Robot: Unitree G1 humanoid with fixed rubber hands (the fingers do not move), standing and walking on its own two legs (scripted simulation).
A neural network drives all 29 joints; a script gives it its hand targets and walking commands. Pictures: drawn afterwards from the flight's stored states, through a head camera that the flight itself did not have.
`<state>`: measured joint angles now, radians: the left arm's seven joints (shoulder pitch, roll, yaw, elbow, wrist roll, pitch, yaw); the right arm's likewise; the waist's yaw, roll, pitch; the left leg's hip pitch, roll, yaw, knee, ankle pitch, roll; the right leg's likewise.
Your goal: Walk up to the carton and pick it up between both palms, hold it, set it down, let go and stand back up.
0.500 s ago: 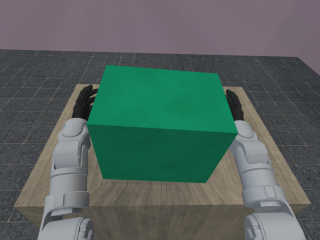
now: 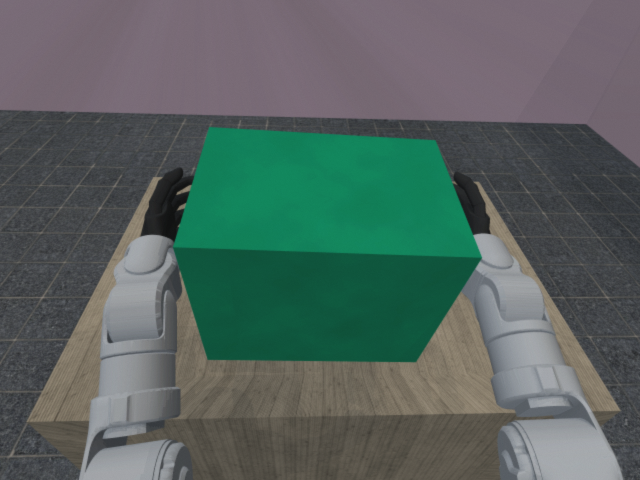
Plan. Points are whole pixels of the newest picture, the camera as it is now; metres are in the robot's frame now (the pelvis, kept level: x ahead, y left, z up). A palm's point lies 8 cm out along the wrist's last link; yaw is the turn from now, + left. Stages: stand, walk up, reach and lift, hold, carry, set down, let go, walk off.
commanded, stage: hold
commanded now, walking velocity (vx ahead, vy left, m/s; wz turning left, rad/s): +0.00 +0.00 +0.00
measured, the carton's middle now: (319, 252) +0.36 +0.00 +0.13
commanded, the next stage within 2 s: none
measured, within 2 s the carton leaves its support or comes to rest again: neither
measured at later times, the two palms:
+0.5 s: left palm (158, 225) +0.36 +0.19 +0.18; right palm (465, 229) +0.36 -0.18 +0.17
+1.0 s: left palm (160, 228) +0.34 +0.18 +0.19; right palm (472, 231) +0.36 -0.19 +0.18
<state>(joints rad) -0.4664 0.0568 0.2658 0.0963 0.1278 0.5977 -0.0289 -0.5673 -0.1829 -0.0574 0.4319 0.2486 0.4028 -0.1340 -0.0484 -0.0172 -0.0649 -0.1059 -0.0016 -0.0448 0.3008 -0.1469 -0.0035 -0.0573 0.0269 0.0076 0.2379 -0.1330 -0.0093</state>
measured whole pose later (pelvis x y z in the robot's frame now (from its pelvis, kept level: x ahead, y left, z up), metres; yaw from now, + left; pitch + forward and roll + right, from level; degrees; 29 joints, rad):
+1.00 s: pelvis +0.00 +0.00 +0.00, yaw +0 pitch -2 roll +0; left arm -0.49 0.06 0.29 0.08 0.14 0.65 -0.05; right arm -0.59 -0.17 -0.08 0.41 0.22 0.45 -0.13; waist -0.05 -0.01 -0.08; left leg -0.11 0.00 -0.04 0.29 -0.13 0.00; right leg -0.07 0.03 0.00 0.24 -0.13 -0.01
